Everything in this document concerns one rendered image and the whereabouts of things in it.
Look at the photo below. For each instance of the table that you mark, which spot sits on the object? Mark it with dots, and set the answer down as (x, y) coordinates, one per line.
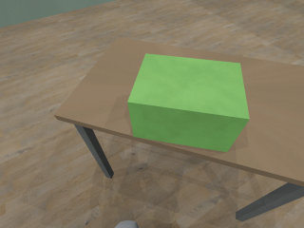
(271, 144)

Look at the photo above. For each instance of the carton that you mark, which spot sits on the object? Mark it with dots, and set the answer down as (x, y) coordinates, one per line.
(188, 101)

